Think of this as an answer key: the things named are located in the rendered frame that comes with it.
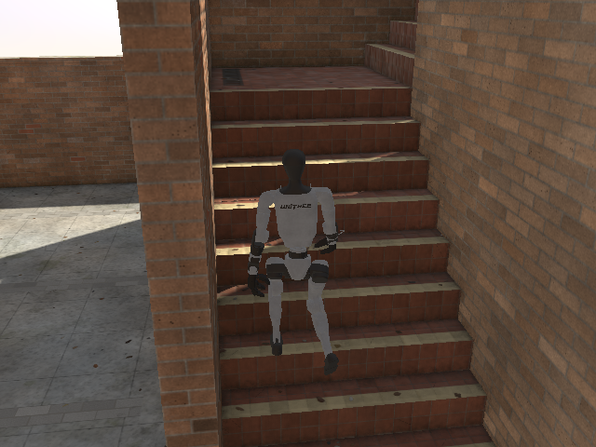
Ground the right robot hand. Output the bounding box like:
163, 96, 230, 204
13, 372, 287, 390
315, 237, 336, 254

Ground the right robot forearm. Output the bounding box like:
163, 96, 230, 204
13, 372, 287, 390
326, 222, 338, 245

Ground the left robot upper arm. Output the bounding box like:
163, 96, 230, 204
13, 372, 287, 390
255, 190, 277, 243

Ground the robot left shin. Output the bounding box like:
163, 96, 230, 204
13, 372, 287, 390
268, 280, 282, 343

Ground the left robot forearm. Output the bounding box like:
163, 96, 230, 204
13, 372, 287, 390
248, 229, 264, 275

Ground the left robot hand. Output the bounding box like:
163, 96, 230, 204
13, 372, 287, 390
248, 273, 270, 297

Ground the right robot foot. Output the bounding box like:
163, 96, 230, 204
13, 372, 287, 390
324, 353, 339, 375

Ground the right robot upper arm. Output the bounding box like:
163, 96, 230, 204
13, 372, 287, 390
315, 187, 337, 235

